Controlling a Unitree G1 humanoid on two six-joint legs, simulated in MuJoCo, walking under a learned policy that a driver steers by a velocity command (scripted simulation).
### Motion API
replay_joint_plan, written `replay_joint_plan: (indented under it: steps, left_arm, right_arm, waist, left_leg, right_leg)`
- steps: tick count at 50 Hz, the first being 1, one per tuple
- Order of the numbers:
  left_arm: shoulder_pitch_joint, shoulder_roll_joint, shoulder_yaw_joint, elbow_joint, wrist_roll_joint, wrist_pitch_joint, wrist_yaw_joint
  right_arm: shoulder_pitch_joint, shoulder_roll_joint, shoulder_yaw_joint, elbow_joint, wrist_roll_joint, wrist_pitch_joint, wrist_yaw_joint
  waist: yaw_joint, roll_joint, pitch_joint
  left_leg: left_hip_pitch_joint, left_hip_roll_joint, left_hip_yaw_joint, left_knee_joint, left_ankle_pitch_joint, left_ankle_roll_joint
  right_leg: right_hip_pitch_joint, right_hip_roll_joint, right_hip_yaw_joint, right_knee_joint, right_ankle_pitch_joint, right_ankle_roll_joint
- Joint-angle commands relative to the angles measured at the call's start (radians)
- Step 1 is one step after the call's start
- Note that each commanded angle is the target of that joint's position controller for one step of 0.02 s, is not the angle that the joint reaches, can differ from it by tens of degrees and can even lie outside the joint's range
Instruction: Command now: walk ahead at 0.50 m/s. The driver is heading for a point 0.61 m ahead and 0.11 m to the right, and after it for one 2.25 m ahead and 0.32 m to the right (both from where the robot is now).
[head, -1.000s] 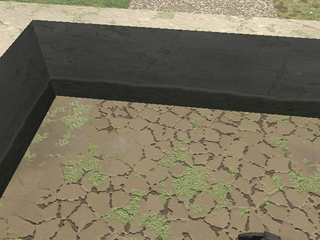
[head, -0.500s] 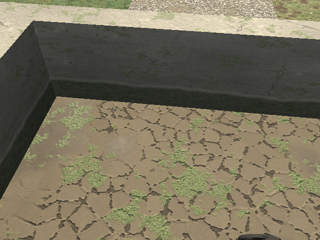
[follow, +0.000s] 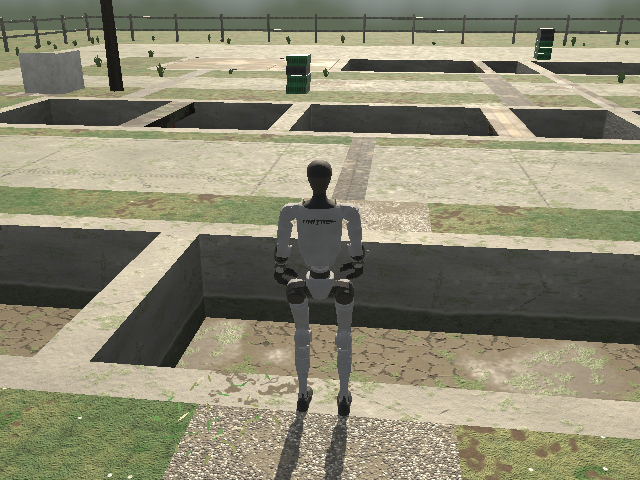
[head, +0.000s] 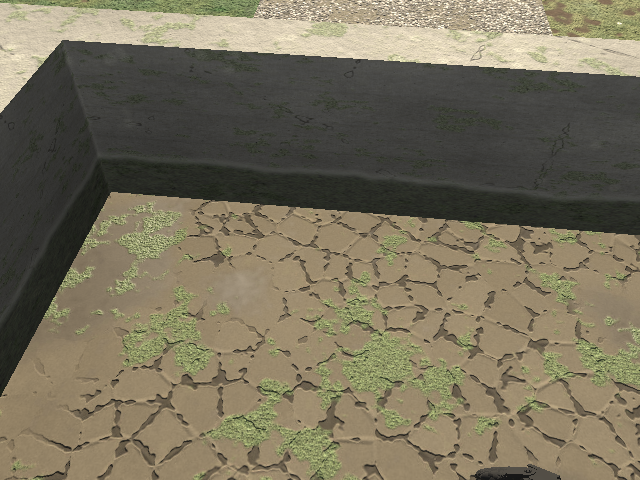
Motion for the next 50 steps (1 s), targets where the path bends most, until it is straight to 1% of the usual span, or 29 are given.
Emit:
replay_joint_plan:
  steps: [1, 4, 5, 7, 8, 10, 11, 13, 14, 17, 19, 22, 23, 24, 26, 27, 29, 30, 32, 33, 36, 38, 42, 43, 45, 46, 48, 49, 50]
  left_arm:
    - [-0.048, 0.06, 0.017, -0.083, 0.001, -0.021, 0.002]
    - [-0.109, 0.064, 0.014, -0.104, -0.005, -0.012, 0.001]
    - [-0.051, 0.07, 0.02, -0.079, 0.003, -0.02, 0.003]
    - [-0.102, 0.062, 0.013, -0.102, -0.004, -0.012, 0.002]
    - [-0.046, 0.071, 0.02, -0.077, 0.002, -0.022, 0.003]
    - [-0.105, 0.062, 0.013, -0.103, -0.004, -0.011, 0.002]
    - [-0.048, 0.07, 0.02, -0.077, 0.003, -0.021, 0.003]
    - [-0.105, 0.061, 0.013, -0.103, -0.004, -0.011, 0.002]
    - [-0.048, 0.07, 0.02, -0.077, 0.003, -0.021, 0.003]
    - [-0.105, 0.062, 0.013, -0.101, -0.004, -0.012, 0.001]
    - [-0.043, 0.069, 0.021, -0.078, 0.002, -0.019, 0.003]
    - [-0.061, 0.063, 0.016, -0.081, 0.001, -0.023, 0.001]
    - [-0.11, 0.064, 0.014, -0.103, -0.005, -0.011, 0.001]
    - [-0.052, 0.069, 0.019, -0.078, 0.003, -0.02, 0.002]
    - [-0.104, 0.062, 0.013, -0.102, -0.004, -0.012, 0.002]
    - [-0.048, 0.071, 0.02, -0.076, 0.002, -0.021, 0.003]
    - [-0.107, 0.061, 0.013, -0.102, -0.004, -0.011, 0.002]
    - [-0.05, 0.069, 0.019, -0.076, 0.002, -0.021, 0.003]
    - [-0.107, 0.06, 0.012, -0.102, -0.004, -0.01, 0.002]
    - [-0.049, 0.069, 0.019, -0.076, 0.003, -0.02, 0.003]
    - [-0.106, 0.062, 0.012, -0.101, -0.004, -0.012, 0.001]
    - [-0.044, 0.068, 0.02, -0.077, 0.002, -0.019, 0.003]
    - [-0.112, 0.063, 0.013, -0.102, -0.005, -0.011, 0.001]
    - [-0.053, 0.069, 0.018, -0.077, 0.002, -0.019, 0.002]
    - [-0.105, 0.061, 0.012, -0.101, -0.004, -0.011, 0.001]
    - [-0.049, 0.07, 0.019, -0.075, 0.002, -0.021, 0.003]
    - [-0.108, 0.061, 0.012, -0.101, -0.004, -0.011, 0.002]
    - [-0.051, 0.069, 0.019, -0.075, 0.002, -0.02, 0.003]
    - [-0.056, 0.063, 0.016, -0.081, 0.0, -0.021, 0.001]
  right_arm:
    - [-0.089, -0.069, -0.02, -0.086, 0.009, -0.017, -0.01]
    - [-0.136, -0.057, -0.015, -0.116, -0.004, -0.016, 0.005]
    - [-0.063, -0.062, -0.019, -0.083, 0.004, -0.015, -0.007]
    - [-0.131, -0.058, -0.016, -0.114, -0.006, -0.019, 0.005]
    - [-0.062, -0.062, -0.02, -0.082, 0.004, -0.019, -0.008]
    - [-0.132, -0.058, -0.016, -0.115, -0.005, -0.019, 0.005]
    - [-0.063, -0.061, -0.019, -0.083, 0.004, -0.018, -0.008]
    - [-0.132, -0.058, -0.016, -0.115, -0.005, -0.018, 0.005]
    - [-0.062, -0.061, -0.019, -0.083, 0.004, -0.018, -0.008]
    - [-0.134, -0.056, -0.015, -0.116, -0.006, -0.018, 0.005]
    - [-0.05, -0.064, -0.019, -0.077, 0.005, -0.021, -0.008]
    - [-0.1, -0.064, -0.02, -0.093, 0.008, -0.012, -0.01]
    - [-0.133, -0.056, -0.015, -0.116, -0.004, -0.016, 0.005]
    - [-0.06, -0.061, -0.019, -0.083, 0.004, -0.016, -0.007]
    - [-0.128, -0.057, -0.016, -0.114, -0.007, -0.02, 0.005]
    - [-0.059, -0.061, -0.019, -0.082, 0.003, -0.02, -0.008]
    - [-0.129, -0.057, -0.016, -0.115, -0.005, -0.019, 0.005]
    - [-0.059, -0.06, -0.019, -0.083, 0.004, -0.019, -0.008]
    - [-0.129, -0.057, -0.016, -0.115, -0.005, -0.019, 0.005]
    - [-0.059, -0.06, -0.019, -0.083, 0.004, -0.019, -0.008]
    - [-0.131, -0.055, -0.015, -0.116, -0.006, -0.019, 0.004]
    - [-0.046, -0.063, -0.019, -0.077, 0.004, -0.022, -0.008]
    - [-0.13, -0.055, -0.015, -0.116, -0.004, -0.017, 0.005]
    - [-0.057, -0.06, -0.019, -0.083, 0.004, -0.017, -0.008]
    - [-0.125, -0.057, -0.016, -0.114, -0.007, -0.02, 0.005]
    - [-0.056, -0.06, -0.019, -0.083, 0.003, -0.02, -0.008]
    - [-0.126, -0.057, -0.016, -0.115, -0.006, -0.02, 0.004]
    - [-0.056, -0.06, -0.019, -0.083, 0.004, -0.02, -0.008]
    - [-0.081, -0.066, -0.02, -0.087, 0.008, -0.016, -0.01]
  waist:
    - [0.014, 0.024, -0.081]
    - [-0.013, 0.002, 0.003]
    - [0.0, 0.005, -0.108]
    - [-0.012, 0.005, -0.011]
    - [0.0, 0.004, -0.123]
    - [-0.012, 0.004, -0.007]
    - [0.001, 0.004, -0.122]
    - [-0.012, 0.006, -0.007]
    - [0.001, 0.005, -0.122]
    - [-0.012, 0.004, -0.007]
    - [0.004, 0.008, -0.136]
    - [0.009, 0.019, -0.049]
    - [-0.013, 0.003, 0.003]
    - [0.0, 0.005, -0.108]
    - [-0.012, 0.005, -0.01]
    - [0.0, 0.004, -0.123]
    - [-0.012, 0.005, -0.007]
    - [0.0, 0.004, -0.121]
    - [-0.012, 0.006, -0.007]
    - [0.001, 0.005, -0.122]
    - [-0.012, 0.004, -0.006]
    - [0.004, 0.008, -0.136]
    - [-0.013, 0.003, 0.004]
    - [0.0, 0.005, -0.108]
    - [-0.012, 0.005, -0.01]
    - [0.0, 0.004, -0.123]
    - [-0.013, 0.005, -0.007]
    - [0.0, 0.004, -0.121]
    - [0.011, 0.018, -0.063]
  left_leg:
    - [-0.043, 0.091, -0.104, -0.133, 0.288, 0.022]
    - [-0.072, 0.095, -0.059, -0.095, 0.429, 0.019]
    - [-0.037, 0.089, -0.1, -0.126, 0.29, 0.019]
    - [-0.065, 0.092, -0.056, -0.092, 0.43, 0.018]
    - [-0.025, 0.089, -0.098, -0.123, 0.294, 0.02]
    - [-0.067, 0.094, -0.056, -0.091, 0.433, 0.018]
    - [-0.026, 0.09, -0.098, -0.122, 0.297, 0.02]
    - [-0.068, 0.094, -0.055, -0.091, 0.434, 0.018]
    - [-0.026, 0.091, -0.097, -0.122, 0.296, 0.02]
    - [-0.064, 0.095, -0.055, -0.09, 0.431, 0.019]
    - [-0.024, 0.091, -0.092, -0.12, 0.304, 0.019]
    - [-0.053, 0.097, -0.106, -0.137, 0.275, 0.023]
    - [-0.072, 0.097, -0.054, -0.094, 0.427, 0.018]
    - [-0.036, 0.092, -0.095, -0.126, 0.288, 0.019]
    - [-0.065, 0.095, -0.052, -0.091, 0.428, 0.018]
    - [-0.024, 0.091, -0.093, -0.122, 0.292, 0.02]
    - [-0.066, 0.096, -0.051, -0.09, 0.431, 0.018]
    - [-0.025, 0.092, -0.093, -0.122, 0.294, 0.02]
    - [-0.067, 0.096, -0.05, -0.09, 0.431, 0.018]
    - [-0.025, 0.093, -0.092, -0.122, 0.293, 0.02]
    - [-0.064, 0.097, -0.051, -0.09, 0.429, 0.019]
    - [-0.024, 0.093, -0.087, -0.12, 0.3, 0.019]
    - [-0.071, 0.099, -0.05, -0.093, 0.425, 0.018]
    - [-0.036, 0.094, -0.09, -0.125, 0.285, 0.019]
    - [-0.064, 0.097, -0.047, -0.09, 0.426, 0.018]
    - [-0.023, 0.093, -0.088, -0.122, 0.289, 0.02]
    - [-0.066, 0.098, -0.047, -0.09, 0.429, 0.018]
    - [-0.024, 0.094, -0.088, -0.121, 0.291, 0.02]
    - [-0.047, 0.098, -0.092, -0.132, 0.281, 0.021]
  right_leg:
    - [0.082, -0.017, 0.031, -0.06, 0.183, -0.018]
    - [0.026, -0.038, 0.053, -0.054, 0.365, -0.018]
    - [0.097, -0.021, 0.036, -0.053, 0.202, -0.022]
    - [0.032, -0.04, 0.054, -0.054, 0.376, -0.019]
    - [0.103, -0.021, 0.036, -0.054, 0.205, -0.023]
    - [0.03, -0.039, 0.053, -0.054, 0.374, -0.018]
    - [0.102, -0.02, 0.036, -0.053, 0.204, -0.022]
    - [0.029, -0.038, 0.053, -0.053, 0.372, -0.018]
    - [0.102, -0.019, 0.037, -0.053, 0.202, -0.022]
    - [0.028, -0.038, 0.056, -0.054, 0.375, -0.019]
    - [0.11, -0.018, 0.035, -0.046, 0.21, -0.02]
    - [0.064, -0.014, 0.037, -0.066, 0.171, -0.021]
    - [0.024, -0.035, 0.056, -0.054, 0.366, -0.018]
    - [0.096, -0.019, 0.039, -0.053, 0.203, -0.022]
    - [0.03, -0.038, 0.058, -0.054, 0.377, -0.019]
    - [0.102, -0.019, 0.04, -0.054, 0.206, -0.023]
    - [0.028, -0.037, 0.057, -0.053, 0.375, -0.019]
    - [0.1, -0.018, 0.04, -0.053, 0.205, -0.023]
    - [0.027, -0.036, 0.057, -0.053, 0.373, -0.018]
    - [0.1, -0.018, 0.04, -0.053, 0.203, -0.023]
    - [0.026, -0.036, 0.06, -0.054, 0.376, -0.02]
    - [0.108, -0.016, 0.039, -0.046, 0.211, -0.021]
    - [0.022, -0.033, 0.06, -0.053, 0.367, -0.019]
    - [0.094, -0.017, 0.043, -0.053, 0.204, -0.023]
    - [0.028, -0.036, 0.062, -0.054, 0.379, -0.02]
    - [0.1, -0.017, 0.044, -0.053, 0.208, -0.024]
    - [0.026, -0.035, 0.061, -0.053, 0.377, -0.019]
    - [0.099, -0.017, 0.044, -0.053, 0.207, -0.023]
    - [0.071, -0.011, 0.041, -0.059, 0.188, -0.021]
